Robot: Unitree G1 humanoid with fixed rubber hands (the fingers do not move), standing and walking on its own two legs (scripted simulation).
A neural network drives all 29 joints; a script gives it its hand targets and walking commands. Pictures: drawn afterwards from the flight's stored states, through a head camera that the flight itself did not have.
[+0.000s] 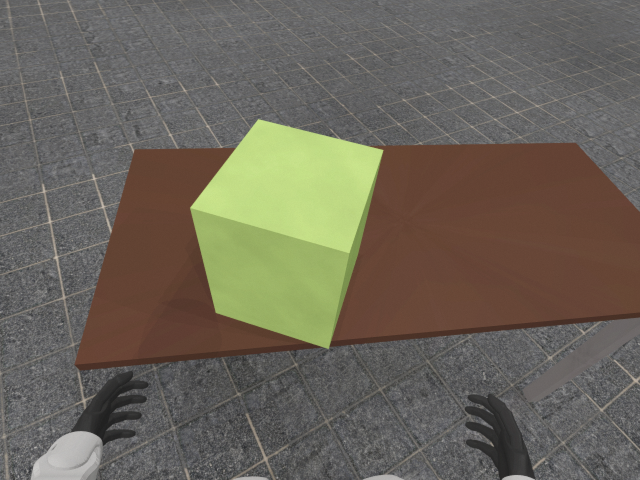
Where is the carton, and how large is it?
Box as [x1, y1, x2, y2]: [190, 119, 382, 348]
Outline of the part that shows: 258,119 190,207 215,311 239,320 328,348 357,255 382,150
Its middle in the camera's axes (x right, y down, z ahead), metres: -0.04 +0.00 +0.62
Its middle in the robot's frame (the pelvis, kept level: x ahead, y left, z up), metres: +0.46 +0.03 +0.00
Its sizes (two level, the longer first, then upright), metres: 0.210 0.200 0.250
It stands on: a table, 0.64 m high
